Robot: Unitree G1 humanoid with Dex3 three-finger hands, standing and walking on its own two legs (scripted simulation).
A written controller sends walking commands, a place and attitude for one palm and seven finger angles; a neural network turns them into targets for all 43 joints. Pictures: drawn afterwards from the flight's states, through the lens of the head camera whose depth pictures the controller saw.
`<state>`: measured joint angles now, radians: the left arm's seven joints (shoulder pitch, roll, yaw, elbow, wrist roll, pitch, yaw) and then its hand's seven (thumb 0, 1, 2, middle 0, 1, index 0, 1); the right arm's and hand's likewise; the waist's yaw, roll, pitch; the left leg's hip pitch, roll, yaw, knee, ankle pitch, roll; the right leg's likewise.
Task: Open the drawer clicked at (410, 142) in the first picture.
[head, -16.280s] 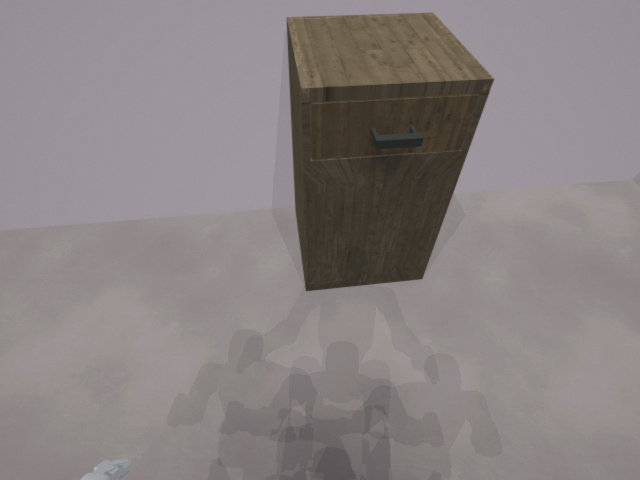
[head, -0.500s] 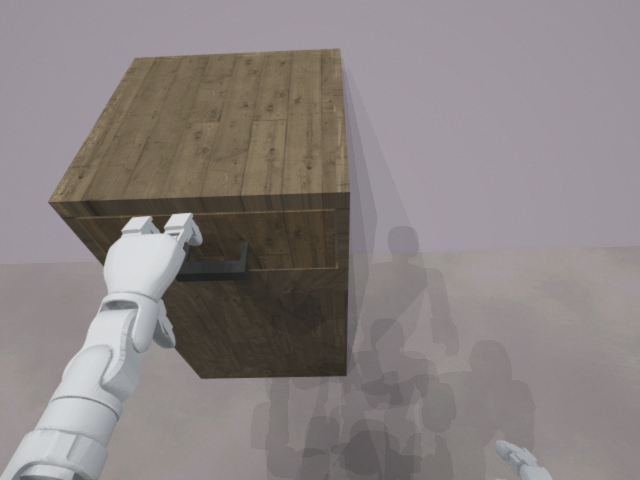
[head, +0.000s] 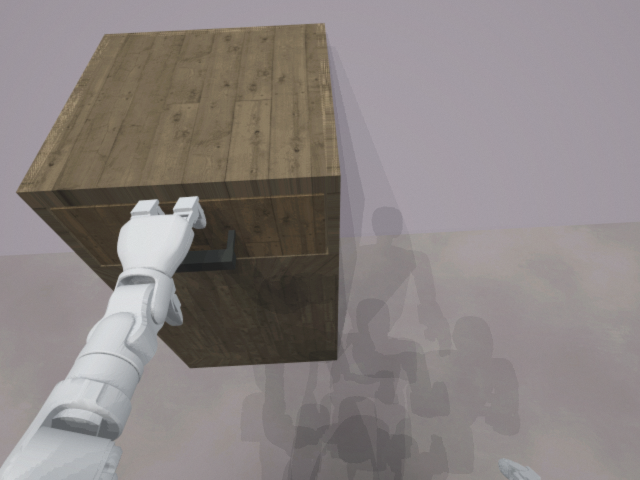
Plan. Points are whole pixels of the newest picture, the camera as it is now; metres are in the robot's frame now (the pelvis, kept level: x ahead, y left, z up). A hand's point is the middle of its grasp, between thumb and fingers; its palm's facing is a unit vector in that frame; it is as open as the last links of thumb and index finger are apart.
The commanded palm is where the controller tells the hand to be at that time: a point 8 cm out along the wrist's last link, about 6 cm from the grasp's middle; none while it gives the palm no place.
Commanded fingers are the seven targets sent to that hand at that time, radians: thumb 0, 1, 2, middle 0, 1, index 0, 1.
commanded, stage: move the hooked fingers above the handle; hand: left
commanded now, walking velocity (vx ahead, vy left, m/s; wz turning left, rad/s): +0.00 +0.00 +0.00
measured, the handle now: (199, 249) +0.46 +0.22 -0.05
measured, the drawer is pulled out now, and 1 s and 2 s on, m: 0.00 0.00 0.00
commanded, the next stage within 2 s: none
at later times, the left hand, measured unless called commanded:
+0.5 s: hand (176, 258) +0.41 +0.23 +0.00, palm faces -0.03 -0.02 -1.00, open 13.8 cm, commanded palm +0.38 +0.23 +0.06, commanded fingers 0.00 -0.50 0.30 -0.30 -1.20 -0.30 -1.20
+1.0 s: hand (173, 261) +0.40 +0.23 +0.00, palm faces -0.03 -0.01 -1.00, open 13.8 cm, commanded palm +0.38 +0.22 +0.06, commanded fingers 0.00 -0.50 0.30 -0.30 -1.20 -0.30 -1.20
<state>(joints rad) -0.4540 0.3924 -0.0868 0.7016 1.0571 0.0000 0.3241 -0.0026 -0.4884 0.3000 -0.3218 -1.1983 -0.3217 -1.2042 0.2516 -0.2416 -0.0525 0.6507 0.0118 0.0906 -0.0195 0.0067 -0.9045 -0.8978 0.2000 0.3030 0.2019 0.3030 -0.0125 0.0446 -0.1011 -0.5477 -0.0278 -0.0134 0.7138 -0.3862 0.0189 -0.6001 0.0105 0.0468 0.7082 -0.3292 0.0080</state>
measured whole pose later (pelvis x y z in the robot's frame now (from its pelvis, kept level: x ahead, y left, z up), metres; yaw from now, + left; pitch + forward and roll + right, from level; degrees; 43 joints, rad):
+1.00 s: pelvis +0.00 +0.00 +0.00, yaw +0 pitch +14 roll +0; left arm -0.52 0.40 -0.09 0.81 1.07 -0.01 0.37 0.00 -0.49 0.30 -0.32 -1.20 -0.32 -1.20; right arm 0.27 -0.24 -0.06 0.66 0.01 0.09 -0.02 0.01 -0.90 -0.90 0.20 0.30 0.20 0.30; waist -0.02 0.05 -0.12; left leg -0.61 -0.02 -0.02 0.76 -0.40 0.02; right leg -0.65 0.01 0.04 0.74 -0.33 0.01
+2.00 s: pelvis +0.00 +0.00 +0.00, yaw +0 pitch +14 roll +0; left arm -0.52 0.43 -0.07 0.86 1.05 0.01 0.31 0.00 -0.49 0.30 -0.34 -1.21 -0.33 -1.21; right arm 0.29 -0.23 -0.05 0.66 0.01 0.10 -0.05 0.01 -0.90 -0.90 0.20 0.30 0.20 0.30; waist -0.03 0.05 -0.11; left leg -0.59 -0.02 -0.01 0.74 -0.39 0.01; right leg -0.64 0.02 0.04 0.72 -0.33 0.00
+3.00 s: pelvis +0.00 +0.00 +0.00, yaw -1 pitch +14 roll +0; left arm -0.51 0.41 -0.03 0.86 1.04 0.11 0.36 0.00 -0.49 0.30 -0.37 -1.23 -0.32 -1.20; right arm 0.26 -0.22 -0.03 0.67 0.02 0.13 -0.04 0.01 -0.90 -0.90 0.20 0.30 0.20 0.30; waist -0.02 0.07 -0.12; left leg -0.58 -0.02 0.01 0.72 -0.39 0.02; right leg -0.64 0.02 0.06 0.72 -0.32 0.01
